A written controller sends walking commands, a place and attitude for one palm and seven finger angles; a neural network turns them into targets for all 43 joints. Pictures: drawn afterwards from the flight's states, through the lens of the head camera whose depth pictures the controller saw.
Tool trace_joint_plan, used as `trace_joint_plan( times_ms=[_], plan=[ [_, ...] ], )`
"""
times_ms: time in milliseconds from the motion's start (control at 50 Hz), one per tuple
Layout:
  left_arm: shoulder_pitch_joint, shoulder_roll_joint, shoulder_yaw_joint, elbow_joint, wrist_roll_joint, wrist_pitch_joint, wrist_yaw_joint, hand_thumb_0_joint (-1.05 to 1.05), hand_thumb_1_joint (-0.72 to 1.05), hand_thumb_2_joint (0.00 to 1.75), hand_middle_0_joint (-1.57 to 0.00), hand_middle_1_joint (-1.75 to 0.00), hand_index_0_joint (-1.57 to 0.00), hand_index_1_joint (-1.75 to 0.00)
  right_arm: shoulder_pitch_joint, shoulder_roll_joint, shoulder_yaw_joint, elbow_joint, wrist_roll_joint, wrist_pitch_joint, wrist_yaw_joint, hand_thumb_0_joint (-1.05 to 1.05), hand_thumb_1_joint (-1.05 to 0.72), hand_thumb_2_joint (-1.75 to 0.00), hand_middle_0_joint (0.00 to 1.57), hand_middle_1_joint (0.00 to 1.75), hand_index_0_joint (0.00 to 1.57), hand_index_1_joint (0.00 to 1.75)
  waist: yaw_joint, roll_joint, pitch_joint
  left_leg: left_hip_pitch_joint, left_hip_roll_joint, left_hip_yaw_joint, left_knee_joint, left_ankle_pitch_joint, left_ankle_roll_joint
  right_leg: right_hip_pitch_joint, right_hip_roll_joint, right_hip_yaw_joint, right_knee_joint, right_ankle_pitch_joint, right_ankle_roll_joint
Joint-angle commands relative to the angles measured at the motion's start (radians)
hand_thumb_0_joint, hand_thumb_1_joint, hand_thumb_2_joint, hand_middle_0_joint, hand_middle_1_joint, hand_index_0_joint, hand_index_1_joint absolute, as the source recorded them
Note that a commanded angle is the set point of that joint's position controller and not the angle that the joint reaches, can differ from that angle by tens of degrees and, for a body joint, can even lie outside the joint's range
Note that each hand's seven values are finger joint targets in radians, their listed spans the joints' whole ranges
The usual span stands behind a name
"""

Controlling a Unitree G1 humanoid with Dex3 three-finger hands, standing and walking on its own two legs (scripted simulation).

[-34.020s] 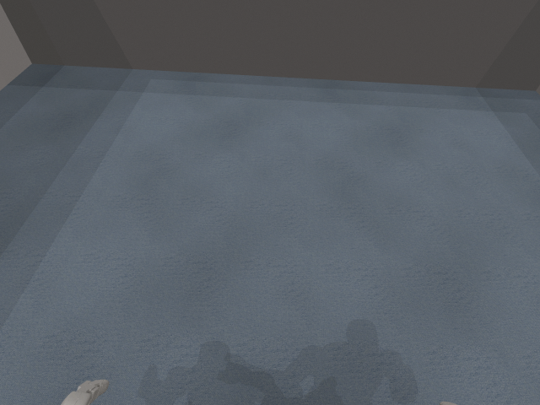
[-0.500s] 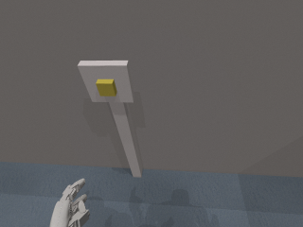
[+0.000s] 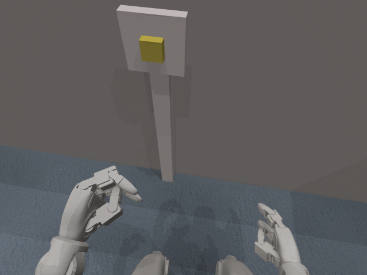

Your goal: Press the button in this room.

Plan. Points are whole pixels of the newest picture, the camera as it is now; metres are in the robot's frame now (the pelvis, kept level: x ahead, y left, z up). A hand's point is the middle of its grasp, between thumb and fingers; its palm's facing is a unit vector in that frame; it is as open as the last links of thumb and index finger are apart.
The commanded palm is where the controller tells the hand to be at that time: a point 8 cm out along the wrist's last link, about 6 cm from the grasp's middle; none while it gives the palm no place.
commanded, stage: raise the hand and make a fist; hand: left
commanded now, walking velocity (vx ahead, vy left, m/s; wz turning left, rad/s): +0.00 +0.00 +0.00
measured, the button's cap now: (152, 48) +0.60 +0.14 +0.15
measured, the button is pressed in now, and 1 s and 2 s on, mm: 0 0 0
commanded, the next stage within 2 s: aim a knuckle at the button in 1.32 s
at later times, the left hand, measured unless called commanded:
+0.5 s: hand (103, 183) +0.26 +0.18 +0.10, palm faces -0.09 -0.99 -0.06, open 3.1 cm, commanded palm +0.23 +0.24 +0.12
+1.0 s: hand (83, 148) +0.29 +0.21 +0.16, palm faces -0.05 -1.00 -0.07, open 3.1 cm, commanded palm +0.26 +0.26 +0.15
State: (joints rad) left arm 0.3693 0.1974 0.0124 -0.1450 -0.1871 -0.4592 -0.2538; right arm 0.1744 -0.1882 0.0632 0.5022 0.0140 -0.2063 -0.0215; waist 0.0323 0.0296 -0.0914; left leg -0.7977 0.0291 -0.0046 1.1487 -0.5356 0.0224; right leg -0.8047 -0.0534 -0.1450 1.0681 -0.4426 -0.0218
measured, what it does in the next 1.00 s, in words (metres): rises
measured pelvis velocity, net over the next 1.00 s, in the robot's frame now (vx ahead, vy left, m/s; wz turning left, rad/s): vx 0.05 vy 0.00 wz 0.00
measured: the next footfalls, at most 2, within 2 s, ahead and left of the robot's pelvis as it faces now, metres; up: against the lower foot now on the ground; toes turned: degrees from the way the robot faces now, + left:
none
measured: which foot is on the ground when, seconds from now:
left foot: down 0.00-1.00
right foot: down 0.00-1.00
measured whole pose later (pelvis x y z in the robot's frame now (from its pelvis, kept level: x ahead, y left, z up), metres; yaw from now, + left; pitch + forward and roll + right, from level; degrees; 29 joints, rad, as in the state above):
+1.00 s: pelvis +0.05 +0.00 +0.06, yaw +0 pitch +5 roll -2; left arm 0.25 0.30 0.27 -0.05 -0.32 -0.16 -0.37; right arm 0.27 -0.26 0.05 0.58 0.04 -0.24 -0.06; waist 0.02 0.05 -0.08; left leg -0.41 0.03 0.02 0.76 -0.44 0.02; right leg -0.43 -0.03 -0.13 0.70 -0.36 -0.01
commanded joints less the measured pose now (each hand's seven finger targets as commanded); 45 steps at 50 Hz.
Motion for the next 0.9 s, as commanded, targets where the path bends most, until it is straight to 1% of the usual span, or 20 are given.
trace_joint_plan(
  times_ms=[0, 40, 60, 100, 160, 220, 240, 260, 320, 360, 440, 520, 580, 640, 700, 740, 760, 840, 860, 880],
  plan=[
    [0.096, 0.139, 0.116, -0.099, -0.012, 0.207, -0.031, 0.0, 0.9, 0.9, -1.16, -1.35, -1.16, -1.35, -0.045, -0.177, -0.097, -0.212, 0.041, -0.023, -0.03, 0.0, -0.9, -0.9, 0.2, 0.3, 0.2, 0.3, -0.003, -0.027, -0.184, 0.095, -0.033, -0.053, -0.346, 0.085, -0.005, 0.232, 0.048, 0.081, -0.241, -0.031, 0.0],
    [0.103, 0.115, 0.162, -0.18, -0.057, 0.264, 0.022, 0.0, 0.9, 0.9, -1.22, -1.41, -1.22, -1.41, -0.071, -0.15, -0.087, -0.229, 0.039, -0.007, -0.038, 0.0, -0.9, -0.9, 0.2, 0.3, 0.2, 0.3, 0.025, -0.054, -0.196, 0.119, -0.033, -0.047, -0.378, 0.124, -0.011, 0.296, 0.045, 0.068, -0.251, 0.0, 0.0],
    [0.114, 0.112, 0.191, -0.203, -0.077, 0.264, 0.057, 0.0, 0.9, 0.9, -1.24, -1.44, -1.24, -1.44, -0.093, -0.139, -0.083, -0.225, 0.035, -0.006, -0.042, 0.0, -0.9, -0.9, 0.2, 0.3, 0.2, 0.3, 0.04, -0.083, -0.191, 0.118, -0.032, -0.049, -0.381, 0.149, -0.012, 0.322, 0.052, 0.065, -0.253, 0.008, -0.002],
    [0.106, 0.105, 0.219, -0.284, -0.089, 0.22, 0.125, 0.0, 0.9, 0.9, -1.3, -1.5, -1.3, -1.5, -0.046, -0.126, -0.082, -0.214, 0.029, -0.012, -0.042, 0.0, -0.9, -0.9, 0.2, 0.3, 0.2, 0.3, 0.038, -0.035, -0.186, 0.157, -0.023, -0.039, -0.388, 0.206, -0.017, 0.321, 0.055, 0.059, -0.254, 0.058, -0.007],
    [0.038, 0.113, 0.182, -0.316, -0.048, 0.108, 0.168, 0.0, 0.9, 0.9, -1.3, -1.5, -1.3, -1.5, -0.007, -0.133, -0.079, -0.179, 0.011, -0.035, -0.032, 0.0, -0.9, -0.9, 0.2, 0.3, 0.2, 0.3, -0.004, -0.015, -0.115, 0.147, -0.016, -0.044, -0.379, 0.213, -0.016, 0.257, 0.062, 0.06, -0.245, 0.053, -0.01],
    [0.009, 0.083, 0.088, -0.28, -0.012, 0.023, 0.121, 0.0, 0.9, 0.9, -1.3, -1.5, -1.3, -1.5, 0.037, -0.16, -0.082, -0.149, 0.006, -0.07, -0.02, 0.0, -0.9, -0.9, 0.2, 0.3, 0.2, 0.3, -0.058, 0.053, -0.098, 0.182, -0.015, -0.044, -0.359, 0.18, -0.013, 0.183, 0.059, 0.058, -0.245, 0.035, -0.007],
    [-0.002, 0.075, 0.061, -0.26, -0.014, 0.017, 0.092, 0.0, 0.9, 0.9, -1.3, -1.5, -1.3, -1.5, 0.042, -0.171, -0.083, -0.145, 0.009, -0.081, -0.019, 0.0, -0.9, -0.9, 0.2, 0.3, 0.2, 0.3, -0.072, 0.047, -0.099, 0.184, -0.016, -0.048, -0.355, 0.16, -0.011, 0.177, 0.057, 0.062, -0.253, 0.025, -0.005],
    [-0.009, 0.065, 0.04, -0.226, -0.02, 0.026, 0.058, 0.0, 0.9, 0.9, -1.3, -1.5, -1.3, -1.5, 0.04, -0.179, -0.087, -0.143, 0.014, -0.087, -0.021, 0.0, -0.9, -0.9, 0.2, 0.3, 0.2, 0.3, -0.089, -0.014, -0.082, 0.173, -0.014, -0.054, -0.354, 0.143, -0.006, 0.178, 0.059, 0.065, -0.264, 0.014, -0.002],
    [0.017, 0.145, 0.128, -0.193, -0.045, 0.079, -0.008, 0.0, 0.9, 0.9, -1.3, -1.5, -1.3, -1.5, 0.051, -0.196, -0.1, -0.143, 0.031, -0.104, -0.034, 0.0, -0.9, -0.9, 0.2, 0.3, 0.2, 0.3, -0.059, -0.009, -0.155, 0.195, -0.023, -0.046, -0.365, 0.169, -0.005, 0.25, 0.05, 0.082, -0.299, 0.039, 0.001],
    [0.035, 0.209, 0.223, -0.191, -0.06, 0.122, -0.01, 0.0, 0.9, 0.9, -1.3, -1.5, -1.3, -1.5, 0.039, -0.192, -0.103, -0.141, 0.033, -0.101, -0.04, 0.0, -0.9, -0.9, 0.2, 0.3, 0.2, 0.3, -0.03, -0.011, -0.193, 0.217, -0.026, -0.042, -0.375, 0.239, -0.007, 0.313, 0.054, 0.077, -0.298, 0.107, -0.001],
    [0.038, 0.183, 0.283, -0.279, -0.107, 0.151, 0.035, 0.0, 0.9, 0.9, -1.3, -1.5, -1.3, -1.5, 0.03, -0.156, -0.098, -0.148, 0.032, -0.087, -0.042, 0.0, -0.9, -0.9, 0.2, 0.3, 0.2, 0.3, 0.007, 0.042, -0.221, 0.296, -0.023, -0.029, -0.4, 0.442, -0.019, 0.408, 0.056, 0.057, -0.287, 0.322, -0.005],
    [-0.004, 0.137, 0.229, -0.246, -0.104, 0.149, 0.035, 0.0, 0.9, 0.9, -1.3, -1.5, -1.3, -1.5, 0.039, -0.159, -0.087, -0.124, 0.028, -0.084, -0.03, 0.0, -0.9, -0.9, 0.2, 0.3, 0.2, 0.3, -0.027, 0.055, -0.135, 0.33, -0.015, -0.03, -0.406, 0.509, -0.023, 0.378, 0.064, 0.049, -0.307, 0.385, -0.001],
    [-0.045, 0.138, 0.19, -0.16, -0.089, 0.183, -0.018, 0.0, 0.9, 0.9, -1.3, -1.5, -1.3, -1.5, 0.039, -0.18, -0.084, -0.116, 0.03, -0.079, -0.027, 0.0, -0.9, -0.9, 0.2, 0.3, 0.2, 0.3, -0.054, 0.017, -0.074, 0.314, -0.019, -0.026, -0.412, 0.447, -0.014, 0.369, 0.064, 0.058, -0.341, 0.366, 0.002],
    [-0.076, 0.187, 0.226, -0.155, -0.088, 0.22, -0.065, 0.0, 0.9, 0.9, -1.3, -1.5, -1.3, -1.5, 0.041, -0.19, -0.083, -0.124, 0.033, -0.08, -0.035, 0.0, -0.9, -0.9, 0.2, 0.3, 0.2, 0.3, -0.046, 0.011, -0.131, 0.347, -0.021, -0.025, -0.43, 0.448, -0.01, 0.411, 0.059, 0.062, -0.363, 0.374, 0.003],
    [-0.117, 0.246, 0.314, -0.188, -0.121, 0.233, -0.081, 0.0, 0.9, 0.9, -1.3, -1.5, -1.3, -1.5, 0.026, -0.184, -0.075, -0.129, 0.03, -0.078, -0.041, 0.0, -0.9, -0.9, 0.2, 0.3, 0.2, 0.3, -0.022, 0.013, -0.193, 0.383, -0.026, -0.026, -0.444, 0.488, -0.009, 0.482, 0.057, 0.068, -0.373, 0.424, 0.001],
    [-0.134, 0.257, 0.357, -0.203, -0.146, 0.221, -0.072, 0.0, 0.9, 0.9, -1.3, -1.5, -1.3, -1.5, 0.022, -0.176, -0.071, -0.126, 0.028, -0.08, -0.046, 0.0, -0.9, -0.9, 0.2, 0.3, 0.2, 0.3, -0.011, -0.008, -0.211, 0.397, -0.027, -0.024, -0.452, 0.513, -0.01, 0.512, 0.058, 0.069, -0.381, 0.455, 0.004],
    [-0.151, 0.27, 0.366, -0.201, -0.153, 0.213, -0.069, 0.0, 0.9, 0.9, -1.3, -1.5, -1.3, -1.5, 0.018, -0.176, -0.065, -0.117, 0.026, -0.08, -0.045, 0.0, -0.9, -0.9, 0.2, 0.3, 0.2, 0.3, -0.009, -0.007, -0.195, 0.398, -0.027, -0.026, -0.456, 0.519, -0.011, 0.521, 0.063, 0.069, -0.384, 0.459, 0.001],
    [-0.195, 0.228, 0.331, -0.155, -0.161, 0.201, -0.076, 0.0, 0.9, 0.9, -1.3, -1.5, -1.3, -1.5, 0.023, -0.179, -0.061, -0.09, 0.03, -0.091, -0.043, 0.0, -0.9, -0.9, 0.2, 0.3, 0.2, 0.3, -0.027, 0.05, -0.135, 0.422, -0.026, -0.022, -0.476, 0.515, -0.015, 0.489, 0.061, 0.063, -0.407, 0.452, 0.002],
    [-0.215, 0.223, 0.317, -0.133, -0.161, 0.211, -0.088, 0.0, 0.9, 0.9, -1.3, -1.5, -1.3, -1.5, 0.019, -0.185, -0.059, -0.088, 0.029, -0.093, -0.043, 0.0, -0.9, -0.9, 0.2, 0.3, 0.2, 0.3, -0.033, 0.02, -0.124, 0.42, -0.025, -0.025, -0.479, 0.506, -0.011, 0.49, 0.064, 0.064, -0.413, 0.445, 0.001],
    [-0.218, 0.224, 0.308, -0.115, -0.156, 0.22, -0.1, 0.0, 0.9, 0.9, -1.3, -1.5, -1.3, -1.5, 0.018, -0.189, -0.061, -0.085, 0.032, -0.095, -0.044, 0.0, -0.9, -0.9, 0.2, 0.3, 0.2, 0.3, -0.031, 0.033, -0.118, 0.424, -0.025, -0.025, -0.486, 0.511, -0.011, 0.496, 0.06, 0.066, -0.419, 0.451, 0.001]
  ],
)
